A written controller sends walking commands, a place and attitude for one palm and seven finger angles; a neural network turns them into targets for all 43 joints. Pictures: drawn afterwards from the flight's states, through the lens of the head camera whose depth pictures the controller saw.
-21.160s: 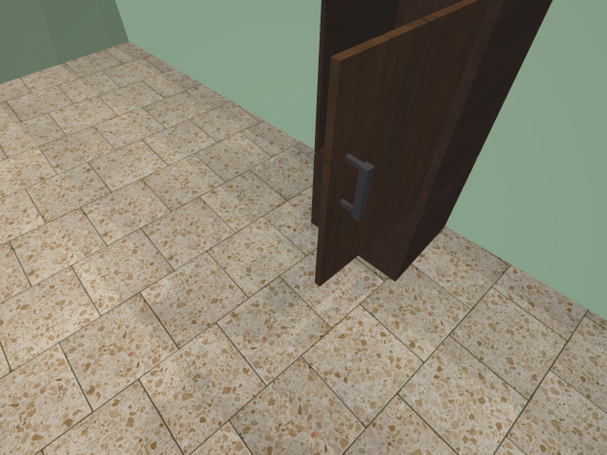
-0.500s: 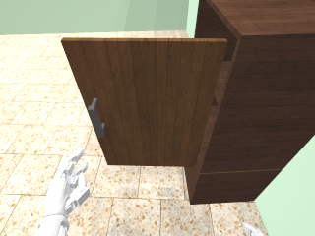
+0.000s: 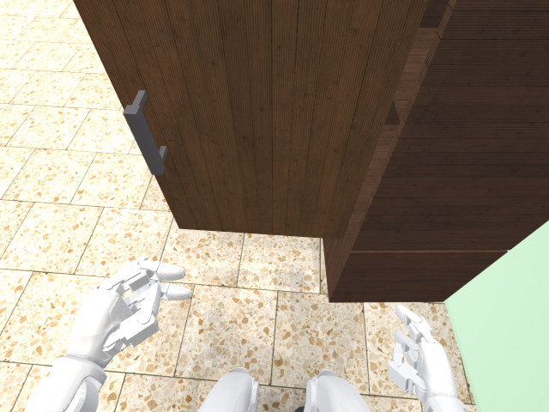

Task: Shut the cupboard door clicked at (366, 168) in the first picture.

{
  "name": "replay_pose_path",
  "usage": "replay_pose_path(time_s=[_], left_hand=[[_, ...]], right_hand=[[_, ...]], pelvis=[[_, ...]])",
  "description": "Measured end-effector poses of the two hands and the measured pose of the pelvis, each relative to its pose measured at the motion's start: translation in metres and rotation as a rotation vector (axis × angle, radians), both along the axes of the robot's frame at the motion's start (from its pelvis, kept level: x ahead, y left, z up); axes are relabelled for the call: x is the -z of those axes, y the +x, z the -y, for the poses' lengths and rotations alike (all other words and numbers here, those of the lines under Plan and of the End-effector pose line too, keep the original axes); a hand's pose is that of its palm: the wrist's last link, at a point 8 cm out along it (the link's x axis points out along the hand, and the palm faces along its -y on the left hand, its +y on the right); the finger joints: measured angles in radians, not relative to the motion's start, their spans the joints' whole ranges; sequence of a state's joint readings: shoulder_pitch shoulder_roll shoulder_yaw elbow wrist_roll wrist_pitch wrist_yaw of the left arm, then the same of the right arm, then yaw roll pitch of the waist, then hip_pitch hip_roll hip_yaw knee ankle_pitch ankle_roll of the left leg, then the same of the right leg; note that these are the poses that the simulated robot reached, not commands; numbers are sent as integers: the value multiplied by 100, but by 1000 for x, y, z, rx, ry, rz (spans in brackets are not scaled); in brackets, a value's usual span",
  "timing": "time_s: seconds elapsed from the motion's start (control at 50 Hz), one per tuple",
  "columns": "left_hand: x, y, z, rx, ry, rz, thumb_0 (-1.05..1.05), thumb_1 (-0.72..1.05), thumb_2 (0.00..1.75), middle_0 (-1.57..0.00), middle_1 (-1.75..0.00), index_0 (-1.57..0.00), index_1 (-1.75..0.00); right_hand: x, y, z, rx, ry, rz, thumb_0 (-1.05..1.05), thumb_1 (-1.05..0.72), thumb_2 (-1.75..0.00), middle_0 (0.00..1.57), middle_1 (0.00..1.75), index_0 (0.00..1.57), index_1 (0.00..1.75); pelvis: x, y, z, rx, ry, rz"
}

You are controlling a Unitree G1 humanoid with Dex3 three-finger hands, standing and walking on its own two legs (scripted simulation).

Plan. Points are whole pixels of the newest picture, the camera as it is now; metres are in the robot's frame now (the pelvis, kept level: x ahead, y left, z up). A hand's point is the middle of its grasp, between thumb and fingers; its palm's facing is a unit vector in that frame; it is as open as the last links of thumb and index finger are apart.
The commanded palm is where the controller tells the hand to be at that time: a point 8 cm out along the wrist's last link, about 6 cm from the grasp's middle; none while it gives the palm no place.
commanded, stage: raise the hand and make a fist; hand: left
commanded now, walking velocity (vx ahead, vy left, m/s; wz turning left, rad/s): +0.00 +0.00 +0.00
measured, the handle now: (149, 135) +0.50 +0.24 +0.09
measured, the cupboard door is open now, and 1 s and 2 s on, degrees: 85 85 85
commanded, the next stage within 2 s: bring the fist close to the handle in 1.20 s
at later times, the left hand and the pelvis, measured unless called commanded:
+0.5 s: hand (94, 296) +0.23 +0.23 +0.09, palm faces +0.07 -1.00 -0.04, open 3.1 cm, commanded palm +0.21 +0.27 +0.08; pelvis +0.02 +0.04 +0.02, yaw -1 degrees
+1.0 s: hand (107, 287) +0.25 +0.23 +0.08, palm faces -0.02 -1.00 -0.01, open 3.1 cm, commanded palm +0.23 +0.28 +0.10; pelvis +0.03 +0.04 +0.03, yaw -1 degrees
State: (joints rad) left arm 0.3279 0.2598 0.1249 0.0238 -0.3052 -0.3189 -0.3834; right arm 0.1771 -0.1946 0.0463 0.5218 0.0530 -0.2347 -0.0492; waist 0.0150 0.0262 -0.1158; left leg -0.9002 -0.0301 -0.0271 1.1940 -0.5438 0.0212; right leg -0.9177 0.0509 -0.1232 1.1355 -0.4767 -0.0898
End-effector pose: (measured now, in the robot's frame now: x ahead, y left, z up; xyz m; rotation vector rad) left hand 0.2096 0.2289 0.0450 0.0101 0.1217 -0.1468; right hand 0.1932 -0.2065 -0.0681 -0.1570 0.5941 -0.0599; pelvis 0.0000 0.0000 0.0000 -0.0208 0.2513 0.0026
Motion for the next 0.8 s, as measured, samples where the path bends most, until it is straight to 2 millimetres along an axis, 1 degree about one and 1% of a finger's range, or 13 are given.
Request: replay_pose_path(time_s=[0.06,0.12,0.18,0.22,0.26,0.34,0.4,0.48,0.52,0.56,0.66,0.7,0.8], left_hand=[[-3,2,-9,-90,-7,-85,2,90,90,-74,-88,-74,-89],[-23,-5,-29,-228,25,-22,2,90,89,-80,-94,-79,-95],[-36,-13,-42,-286,66,71,2,90,90,-85,-100,-84,-101],[-34,-15,-43,-261,69,97,2,90,90,-88,-104,-88,-105],[-24,-15,-38,-202,47,83,2,91,90,-92,-108,-91,-109],[-12,-9,-27,-96,11,33,2,90,90,-100,-116,-99,-117],[-24,-4,-32,-109,19,64,2,90,90,-105,-122,-105,-123],[-47,0,-50,-201,31,144,2,90,90,-113,-130,-112,-131],[-50,1,-55,-220,31,147,2,90,90,-116,-134,-116,-135],[-45,2,-55,-207,25,116,2,90,90,-120,-138,-119,-139],[-30,6,-48,-129,13,18,2,90,90,-126,-145,-125,-145],[-35,8,-49,-128,20,32,2,90,90,-127,-146,-127,-147],[-61,16,-63,-185,45,145,2,90,90,-129,-148,-128,-149]], right_hand=[[-3,-22,4,67,7,-68,1,-90,-90,21,30,21,30],[-5,-36,10,98,-16,-121,1,-90,-90,21,30,21,30],[-4,-41,16,83,-56,-151,1,-90,-90,21,30,21,30],[-2,-39,18,65,-82,-155,1,-90,-90,21,30,21,30],[-1,-34,20,56,-103,-145,1,-90,-90,21,30,21,30],[-9,-20,15,59,-123,-95,1,-90,-90,21,30,21,30],[-21,-7,5,56,-116,-48,1,-90,-90,20,30,20,30],[-33,7,-14,25,-87,-4,1,-90,-90,20,30,20,30],[-37,12,-22,1,-75,6,1,-90,-90,20,30,20,30],[-39,15,-29,-20,-68,11,1,-90,-90,21,30,21,30],[-43,13,-35,-35,-74,0,1,-90,-90,21,30,21,30],[-43,10,-35,-31,-79,-11,1,-90,-90,21,30,21,30],[-41,1,-33,-22,-81,-46,1,-90,-90,21,30,21,30]], pelvis=[[-11,8,-3,19,9,4],[-18,16,-8,26,11,5],[-17,19,-13,15,5,-4],[-14,18,-17,7,-1,-11],[-11,17,-21,3,-7,-15],[-10,16,-28,7,-13,-12],[-14,17,-32,10,-16,2],[-20,20,-37,6,-21,18],[-22,21,-39,1,-24,21],[-23,21,-41,-5,-28,24],[-27,22,-44,-7,-33,33],[-28,23,-44,-5,-34,39],[-31,25,-46,-5,-34,47]])
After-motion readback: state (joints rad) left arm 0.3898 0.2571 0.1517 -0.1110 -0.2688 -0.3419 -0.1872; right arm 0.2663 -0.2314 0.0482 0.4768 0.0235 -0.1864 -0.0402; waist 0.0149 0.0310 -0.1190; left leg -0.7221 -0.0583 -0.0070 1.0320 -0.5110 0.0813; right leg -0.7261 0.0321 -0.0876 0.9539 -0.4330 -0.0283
